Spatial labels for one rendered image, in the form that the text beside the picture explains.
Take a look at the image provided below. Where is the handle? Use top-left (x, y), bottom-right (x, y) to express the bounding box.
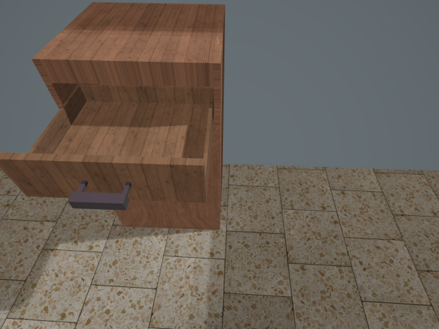
top-left (68, 180), bottom-right (132, 210)

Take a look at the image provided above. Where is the cabinet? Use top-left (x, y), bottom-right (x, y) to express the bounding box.
top-left (32, 2), bottom-right (225, 230)

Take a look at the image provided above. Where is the drawer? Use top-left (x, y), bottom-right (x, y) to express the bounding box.
top-left (0, 84), bottom-right (214, 203)

